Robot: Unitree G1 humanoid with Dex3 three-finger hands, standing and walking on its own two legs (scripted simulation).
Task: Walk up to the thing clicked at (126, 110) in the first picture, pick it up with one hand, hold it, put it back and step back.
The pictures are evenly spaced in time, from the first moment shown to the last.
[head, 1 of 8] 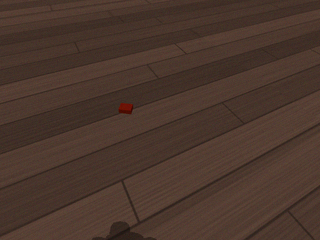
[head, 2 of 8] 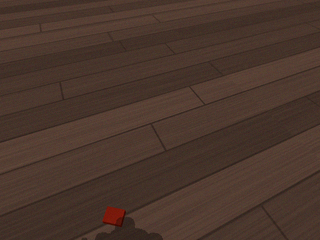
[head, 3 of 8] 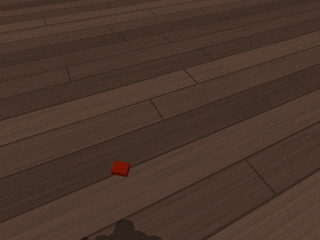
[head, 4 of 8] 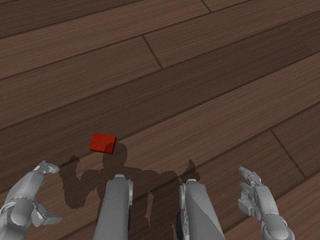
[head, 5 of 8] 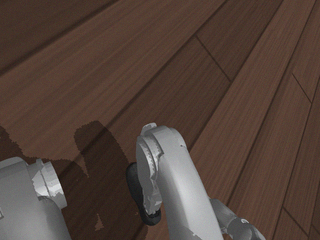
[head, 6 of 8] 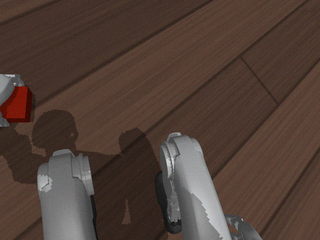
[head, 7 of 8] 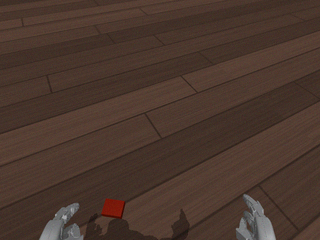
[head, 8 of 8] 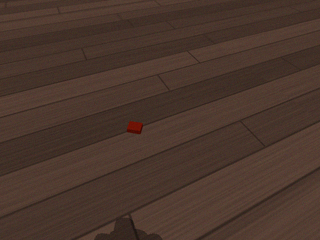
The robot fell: no
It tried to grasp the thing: yes
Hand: left
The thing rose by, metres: 0.68
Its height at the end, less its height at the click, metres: +0.00
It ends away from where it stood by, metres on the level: 0.02
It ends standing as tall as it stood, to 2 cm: yes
